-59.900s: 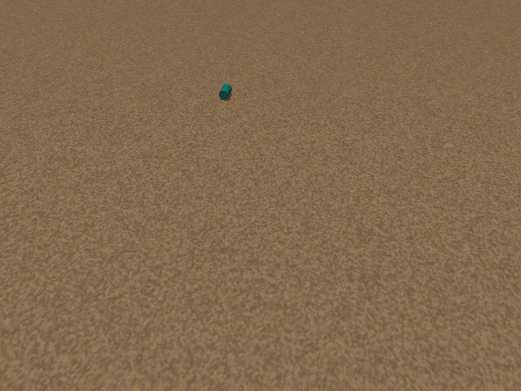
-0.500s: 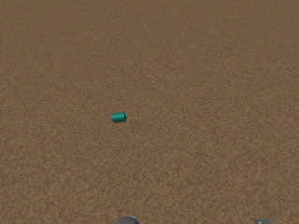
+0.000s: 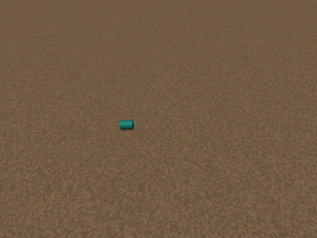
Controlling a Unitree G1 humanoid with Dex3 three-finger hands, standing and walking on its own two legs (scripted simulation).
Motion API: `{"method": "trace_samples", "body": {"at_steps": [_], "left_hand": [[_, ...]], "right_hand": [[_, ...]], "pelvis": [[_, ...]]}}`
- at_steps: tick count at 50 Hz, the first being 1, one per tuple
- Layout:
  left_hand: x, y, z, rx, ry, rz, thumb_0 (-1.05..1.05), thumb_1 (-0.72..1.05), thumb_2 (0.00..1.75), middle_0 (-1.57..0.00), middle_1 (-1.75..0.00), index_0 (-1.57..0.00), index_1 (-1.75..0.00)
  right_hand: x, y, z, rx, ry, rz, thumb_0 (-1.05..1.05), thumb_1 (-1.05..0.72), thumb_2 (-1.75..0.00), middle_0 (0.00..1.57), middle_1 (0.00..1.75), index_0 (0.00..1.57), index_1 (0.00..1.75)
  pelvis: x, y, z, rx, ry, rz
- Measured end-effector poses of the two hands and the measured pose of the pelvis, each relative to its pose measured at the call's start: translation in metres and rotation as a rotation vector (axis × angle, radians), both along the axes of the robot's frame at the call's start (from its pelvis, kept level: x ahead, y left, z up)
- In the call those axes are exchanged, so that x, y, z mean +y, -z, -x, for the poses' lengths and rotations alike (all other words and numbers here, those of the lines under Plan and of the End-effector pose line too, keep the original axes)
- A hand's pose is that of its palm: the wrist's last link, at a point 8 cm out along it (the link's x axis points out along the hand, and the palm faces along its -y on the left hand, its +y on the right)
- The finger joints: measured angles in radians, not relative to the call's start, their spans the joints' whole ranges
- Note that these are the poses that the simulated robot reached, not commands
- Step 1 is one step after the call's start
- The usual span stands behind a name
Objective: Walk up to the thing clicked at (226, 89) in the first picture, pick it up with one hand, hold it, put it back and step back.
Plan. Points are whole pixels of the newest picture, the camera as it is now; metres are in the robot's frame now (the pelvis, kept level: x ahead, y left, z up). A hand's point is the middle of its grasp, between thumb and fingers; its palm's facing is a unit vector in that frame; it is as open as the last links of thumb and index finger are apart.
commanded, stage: step back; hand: left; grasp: from above
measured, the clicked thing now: (126, 124) +1.10 +0.27 -0.72
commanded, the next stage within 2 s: stand in 0.50 s
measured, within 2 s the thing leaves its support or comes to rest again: neither
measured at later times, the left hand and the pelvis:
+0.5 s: hand out of the picture +0.10 +0.30 -0.15, palm faces +0.05 -0.93 -0.36, open 7.4 cm; pelvis +0.03 +0.03 +0.01, yaw +1 degrees
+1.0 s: hand out of the picture +0.10 +0.28 -0.13, palm faces +0.00 -0.94 -0.34, open 7.4 cm; pelvis +0.03 +0.02 +0.02, yaw +1 degrees
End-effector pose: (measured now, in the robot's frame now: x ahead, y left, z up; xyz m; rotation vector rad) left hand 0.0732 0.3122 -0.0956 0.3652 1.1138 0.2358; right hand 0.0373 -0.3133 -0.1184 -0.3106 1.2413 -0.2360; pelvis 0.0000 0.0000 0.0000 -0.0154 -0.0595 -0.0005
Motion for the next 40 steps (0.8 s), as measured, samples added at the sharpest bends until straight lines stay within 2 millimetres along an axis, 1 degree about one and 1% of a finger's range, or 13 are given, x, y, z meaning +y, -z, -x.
{"method": "trace_samples", "body": {"at_steps": [4,7,12,17,20,23,29,33,36,40], "left_hand": [[-0.012,-0.007,0.0,-0.018,-0.027,0.016,0.0,0.9,0.9,-0.21,-0.3,-0.21,-0.3],[-0.013,-0.01,0.0,-0.019,-0.041,0.018,0.0,0.9,0.9,-0.21,-0.3,-0.21,-0.3],[0.0,-0.007,-0.002,0.002,-0.066,0.012,0.0,0.9,0.9,-0.21,-0.3,-0.21,-0.3],[0.021,0.007,-0.009,0.025,-0.086,0.018,0.0,0.9,0.9,-0.21,-0.3,-0.21,-0.3],[0.026,0.011,-0.014,0.045,-0.088,0.032,0.0,0.9,0.9,-0.21,-0.3,-0.21,-0.3],[0.028,0.013,-0.018,0.056,-0.075,0.039,0.0,0.91,0.9,-0.21,-0.3,-0.2,-0.3],[0.024,0.009,-0.024,0.068,-0.067,0.06,0.0,0.91,0.9,-0.21,-0.3,-0.2,-0.3],[0.017,0.005,-0.026,0.073,-0.056,0.072,0.0,0.91,0.9,-0.21,-0.3,-0.2,-0.3],[0.013,0.002,-0.028,0.072,-0.05,0.074,0.0,0.91,0.9,-0.21,-0.3,-0.2,-0.3],[0.01,-0.002,-0.03,0.068,-0.042,0.072,0.0,0.91,0.9,-0.21,-0.3,-0.21,-0.3]], "right_hand": [[-0.002,-0.002,-0.022,-0.009,-0.034,-0.007,0.0,-0.9,-0.9,0.21,0.3,0.2,0.3],[0.0,-0.002,-0.036,-0.011,-0.061,-0.011,0.0,-0.9,-0.9,0.2,0.3,0.2,0.3],[0.01,-0.001,-0.049,0.019,-0.09,-0.011,0.0,-0.9,-0.9,0.2,0.3,0.2,0.3],[0.029,-0.001,-0.058,0.03,-0.094,0.006,0.0,-0.9,-0.9,0.2,0.3,0.2,0.3],[0.039,-0.004,-0.066,0.014,-0.092,0.001,0.0,-0.9,-0.9,0.21,0.3,0.2,0.3],[0.047,-0.007,-0.078,-0.008,-0.091,-0.007,0.0,-0.9,-0.9,0.21,0.3,0.2,0.3],[0.059,-0.016,-0.107,-0.075,-0.109,-0.035,0.0,-0.9,-0.9,0.21,0.3,0.2,0.3],[0.061,-0.021,-0.121,-0.114,-0.118,-0.046,0.0,-0.9,-0.9,0.21,0.3,0.2,0.3],[0.06,-0.024,-0.126,-0.13,-0.117,-0.049,0.0,-0.9,-0.9,0.21,0.3,0.2,0.3],[0.055,-0.026,-0.123,-0.128,-0.106,-0.049,0.0,-0.9,-0.9,0.21,0.3,0.2,0.3]], "pelvis": [[-0.003,-0.006,-0.007,-0.001,-0.013,-0.02],[-0.001,-0.008,-0.012,0.006,-0.022,-0.016],[0.005,-0.007,-0.02,0.014,-0.042,-0.012],[0.019,-0.002,-0.025,0.01,-0.046,-0.035],[0.025,-0.003,-0.028,0.015,-0.032,-0.02],[0.027,-0.004,-0.031,0.015,-0.026,-0.009],[0.029,-0.012,-0.039,0.011,-0.026,-0.008],[0.029,-0.017,-0.041,0.005,-0.024,-0.01],[0.028,-0.019,-0.041,-0.001,-0.024,-0.012],[0.026,-0.021,-0.039,-0.004,-0.023,-0.012]]}}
